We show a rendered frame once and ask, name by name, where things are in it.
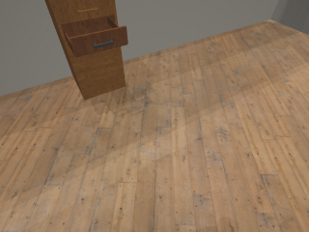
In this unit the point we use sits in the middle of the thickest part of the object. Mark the drawer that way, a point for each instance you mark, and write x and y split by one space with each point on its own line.
81 35

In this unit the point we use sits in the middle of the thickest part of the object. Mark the handle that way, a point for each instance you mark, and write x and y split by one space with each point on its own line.
103 44
88 11

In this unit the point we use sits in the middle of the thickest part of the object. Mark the cabinet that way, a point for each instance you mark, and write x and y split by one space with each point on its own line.
97 73

